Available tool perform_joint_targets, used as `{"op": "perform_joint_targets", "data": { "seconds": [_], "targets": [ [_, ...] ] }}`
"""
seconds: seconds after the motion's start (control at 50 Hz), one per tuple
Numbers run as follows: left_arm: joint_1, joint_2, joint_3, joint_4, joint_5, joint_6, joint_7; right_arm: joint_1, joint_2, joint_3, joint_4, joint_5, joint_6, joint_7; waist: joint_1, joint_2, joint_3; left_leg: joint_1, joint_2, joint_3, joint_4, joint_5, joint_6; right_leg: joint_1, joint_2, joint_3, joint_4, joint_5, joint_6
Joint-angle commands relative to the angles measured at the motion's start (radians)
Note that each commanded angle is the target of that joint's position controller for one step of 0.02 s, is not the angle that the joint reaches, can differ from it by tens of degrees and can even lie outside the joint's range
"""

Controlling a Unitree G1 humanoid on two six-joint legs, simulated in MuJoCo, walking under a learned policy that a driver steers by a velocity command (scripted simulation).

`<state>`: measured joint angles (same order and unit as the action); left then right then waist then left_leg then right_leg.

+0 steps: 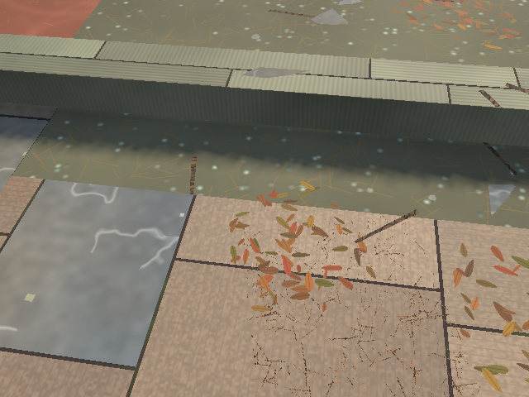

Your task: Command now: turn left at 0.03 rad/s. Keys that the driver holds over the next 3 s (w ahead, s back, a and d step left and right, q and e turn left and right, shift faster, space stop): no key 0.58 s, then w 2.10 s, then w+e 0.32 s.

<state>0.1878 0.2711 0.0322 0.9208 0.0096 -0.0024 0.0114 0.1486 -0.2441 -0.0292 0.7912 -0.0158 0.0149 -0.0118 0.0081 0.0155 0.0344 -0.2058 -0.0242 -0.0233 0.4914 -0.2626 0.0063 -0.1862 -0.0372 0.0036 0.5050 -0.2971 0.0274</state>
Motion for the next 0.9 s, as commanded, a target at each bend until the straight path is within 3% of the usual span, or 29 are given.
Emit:
{"op": "perform_joint_targets", "data": {
  "seconds": [0.02,0.2,0.58,0.62,0.66,0.72,0.74,0.78,0.8,0.82,0.84,0.86,0.88,0.9],
  "targets": [
    [-0.019,0.121,0.019,-0.026,-0.002,-0.025,0.005,-0.016,-0.117,-0.035,-0.039,0.002,-0.006,-0.010,-0.006,-0.062,-0.037,0.043,0.054,-0.051,-0.058,0.155,0.022,-0.031,-0.040,0.045,-0.102,0.153,-0.025],
    [-0.021,0.113,0.009,0.024,-0.004,-0.015,0.016,0.020,-0.119,-0.038,0.053,0.008,-0.012,-0.016,0.002,-0.012,-0.024,0.035,0.052,-0.038,-0.066,0.186,0.003,-0.008,-0.022,0.035,-0.098,0.162,-0.036],
    [0.003,0.090,-0.004,0.104,-0.006,-0.009,0.019,0.058,-0.110,-0.025,0.199,0.013,-0.013,-0.031,-0.004,-0.018,-0.009,0.039,0.050,-0.020,-0.073,0.185,-0.006,-0.016,0.002,0.019,-0.109,0.168,-0.038],
    [0.029,0.096,0.000,0.119,-0.015,-0.004,0.023,0.079,-0.102,-0.025,0.219,0.021,-0.010,-0.032,-0.003,-0.034,-0.019,0.021,0.010,0.021,-0.042,-0.085,0.005,-0.026,0.020,0.013,-0.114,-0.111,-0.060],
    [0.035,0.121,0.009,0.108,-0.023,-0.005,0.027,0.062,-0.102,-0.026,0.209,0.025,-0.018,-0.033,0.005,-0.070,0.069,-0.105,-0.005,0.030,0.007,-0.344,0.028,-0.093,-0.023,0.093,-0.158,-0.430,-0.112],
    [0.115,0.182,0.032,0.119,-0.035,-0.035,0.022,0.028,-0.051,-0.016,0.184,0.035,-0.066,-0.014,0.024,-0.195,0.116,-0.231,0.000,0.073,0.206,-0.206,0.034,-0.054,-0.226,0.387,-0.303,-0.570,-0.232],
    [0.114,0.185,0.036,0.115,-0.036,-0.043,0.021,0.019,-0.050,-0.015,0.179,0.039,-0.079,-0.006,0.021,-0.195,0.130,-0.228,0.027,0.049,0.247,-0.184,0.047,-0.081,-0.269,0.449,-0.330,-0.546,-0.260],
    [0.037,0.168,0.033,0.082,-0.041,-0.052,0.013,0.076,-0.040,-0.015,0.196,0.048,-0.097,0.008,-0.037,-0.179,0.130,-0.115,0.040,0.054,0.117,-0.194,0.082,-0.142,-0.245,0.382,-0.299,-0.446,-0.234],
    [-0.021,0.153,0.029,0.058,-0.046,-0.049,0.009,0.158,-0.049,-0.022,0.233,0.049,-0.102,0.009,-0.083,-0.154,0.116,0.051,0.023,0.066,-0.021,-0.128,0.091,-0.218,-0.178,0.281,-0.245,-0.364,-0.190],
    [-0.055,0.123,0.021,0.038,-0.042,-0.053,0.005,0.243,-0.081,-0.035,0.272,0.042,-0.101,0.007,-0.109,-0.087,0.086,0.192,0.043,0.005,-0.069,-0.054,0.087,-0.290,-0.102,0.175,-0.110,-0.221,-0.144],
    [-0.079,0.051,0.003,0.010,-0.032,-0.065,0.000,0.372,-0.169,-0.061,0.303,0.039,-0.103,0.004,-0.138,0.155,0.029,0.332,0.214,-0.300,-0.209,-0.182,0.157,-0.428,0.029,-0.013,0.221,-0.109,-0.068],
    [-0.100,0.056,0.005,-0.031,-0.038,-0.086,0.005,0.453,-0.244,-0.073,0.313,0.032,-0.115,0.020,-0.155,0.304,0.007,0.396,0.397,-0.653,-0.327,-0.199,0.280,-0.579,0.088,-0.010,0.473,-0.258,-0.049],
    [-0.085,0.096,0.017,-0.024,-0.054,-0.097,0.001,0.376,-0.161,-0.047,0.294,0.021,-0.129,0.022,-0.102,0.151,0.051,0.380,0.414,-0.635,-0.311,-0.173,0.287,-0.660,0.025,0.070,0.634,-0.250,-0.067],
    [-0.048,0.088,0.015,-0.008,-0.064,-0.106,-0.010,0.325,-0.114,-0.034,0.272,0.022,-0.139,0.024,-0.072,0.106,0.067,0.377,0.372,-0.522,-0.303,-0.119,0.254,-0.691,-0.011,0.085,0.681,-0.156,-0.090]
  ]
}}
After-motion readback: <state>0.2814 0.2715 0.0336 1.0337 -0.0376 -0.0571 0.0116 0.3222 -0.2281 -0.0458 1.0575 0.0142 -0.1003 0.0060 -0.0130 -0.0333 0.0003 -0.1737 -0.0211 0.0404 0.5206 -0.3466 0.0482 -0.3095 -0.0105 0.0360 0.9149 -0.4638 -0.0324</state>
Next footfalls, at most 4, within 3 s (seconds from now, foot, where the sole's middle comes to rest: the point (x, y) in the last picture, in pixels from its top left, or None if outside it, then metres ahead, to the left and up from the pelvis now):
1.26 right None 0.42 -0.13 -0.77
1.82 left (249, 316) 0.74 0.10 -0.77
2.34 right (331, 231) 1.03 -0.15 -0.77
2.88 left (262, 166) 1.32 0.07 -0.77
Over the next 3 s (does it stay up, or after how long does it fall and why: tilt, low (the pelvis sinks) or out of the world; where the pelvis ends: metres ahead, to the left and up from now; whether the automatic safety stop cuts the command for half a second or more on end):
stays up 1.21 -0.03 0.00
